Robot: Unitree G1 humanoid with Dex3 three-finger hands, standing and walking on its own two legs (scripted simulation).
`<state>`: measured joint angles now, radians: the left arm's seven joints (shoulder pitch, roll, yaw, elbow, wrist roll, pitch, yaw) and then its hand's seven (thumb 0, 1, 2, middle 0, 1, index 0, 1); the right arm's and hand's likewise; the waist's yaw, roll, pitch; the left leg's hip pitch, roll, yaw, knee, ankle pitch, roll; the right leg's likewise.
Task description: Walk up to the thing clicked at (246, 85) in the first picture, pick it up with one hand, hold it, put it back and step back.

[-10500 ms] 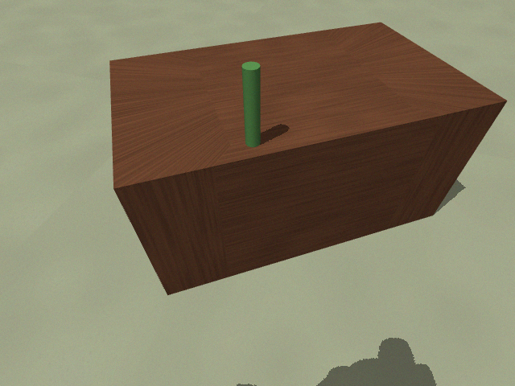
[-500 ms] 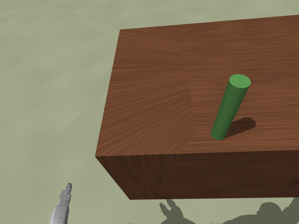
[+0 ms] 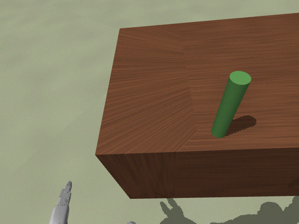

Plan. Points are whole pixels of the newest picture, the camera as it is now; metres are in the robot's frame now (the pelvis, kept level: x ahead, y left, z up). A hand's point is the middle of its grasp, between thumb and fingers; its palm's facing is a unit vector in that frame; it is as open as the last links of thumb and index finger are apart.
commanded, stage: go down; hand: right
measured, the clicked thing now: (227, 109) +0.44 -0.18 +0.04
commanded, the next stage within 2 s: approach in 0.04 s
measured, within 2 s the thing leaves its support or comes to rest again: neither
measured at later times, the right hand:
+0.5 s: hand (287, 127) +0.38 -0.32 +0.04, palm faces +0.06 +1.00 +0.05, open 17.7 cm
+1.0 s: hand (234, 126) +0.42 -0.21 -0.01, palm faces +0.07 +1.00 +0.04, open 17.7 cm
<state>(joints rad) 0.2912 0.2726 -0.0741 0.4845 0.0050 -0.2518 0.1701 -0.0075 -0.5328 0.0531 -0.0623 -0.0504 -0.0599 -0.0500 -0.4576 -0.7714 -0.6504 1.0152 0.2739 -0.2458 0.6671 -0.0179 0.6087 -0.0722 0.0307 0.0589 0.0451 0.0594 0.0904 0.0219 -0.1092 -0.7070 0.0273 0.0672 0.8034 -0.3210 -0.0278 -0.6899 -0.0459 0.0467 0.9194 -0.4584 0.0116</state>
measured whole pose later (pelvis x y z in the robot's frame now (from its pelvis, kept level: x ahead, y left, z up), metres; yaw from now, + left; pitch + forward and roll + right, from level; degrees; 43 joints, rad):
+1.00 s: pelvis -0.01 +0.00 -0.04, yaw +2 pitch +18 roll +3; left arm 0.41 0.23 0.05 0.13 0.05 -0.15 0.04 -0.01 -0.54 0.04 -0.07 -0.05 -0.07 -0.05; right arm -0.51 -0.40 -0.45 0.93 0.15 -0.44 0.27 -0.02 0.59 -0.06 0.03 0.05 0.04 0.05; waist 0.15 0.03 -0.14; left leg -0.97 0.02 0.03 1.05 -0.40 -0.03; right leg -0.92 -0.05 0.02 1.14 -0.54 0.01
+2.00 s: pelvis -0.02 +0.00 -0.04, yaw +2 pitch +19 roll +2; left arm 0.45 0.24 0.07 0.02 0.04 -0.07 -0.01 -0.01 -0.55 0.06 -0.05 -0.04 -0.05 -0.05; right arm -0.61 -0.34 -0.40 0.95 0.07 -0.42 0.10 -0.02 0.51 -0.17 0.62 0.39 0.63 0.39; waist 0.16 0.02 -0.13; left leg -0.99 0.02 0.02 1.06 -0.40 -0.02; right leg -0.93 -0.05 0.02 1.14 -0.54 0.01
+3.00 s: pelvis -0.01 +0.00 -0.02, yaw +2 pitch +16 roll +1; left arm 0.40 0.23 0.05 0.13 0.03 -0.07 0.00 -0.01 -0.53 0.05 -0.07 -0.05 -0.06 -0.05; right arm -0.65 -0.35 -0.38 0.93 0.08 -0.34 0.09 -0.02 -0.06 -1.13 0.95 1.13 0.96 1.13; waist 0.14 0.01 -0.12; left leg -0.88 0.02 0.02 0.96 -0.37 -0.03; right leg -0.82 -0.05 0.01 1.04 -0.50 0.01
